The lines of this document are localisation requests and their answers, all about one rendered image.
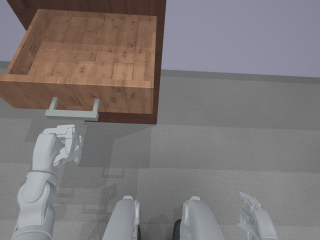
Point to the robot right shin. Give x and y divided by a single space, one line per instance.
185 232

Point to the handle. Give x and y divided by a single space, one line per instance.
52 113

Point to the drawer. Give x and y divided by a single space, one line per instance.
81 56

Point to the left robot forearm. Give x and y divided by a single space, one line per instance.
36 201

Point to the cabinet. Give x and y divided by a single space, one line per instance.
25 10

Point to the right robot hand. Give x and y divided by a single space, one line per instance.
260 224

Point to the left robot hand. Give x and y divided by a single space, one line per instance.
65 140

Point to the robot right foot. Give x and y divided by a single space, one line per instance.
176 230

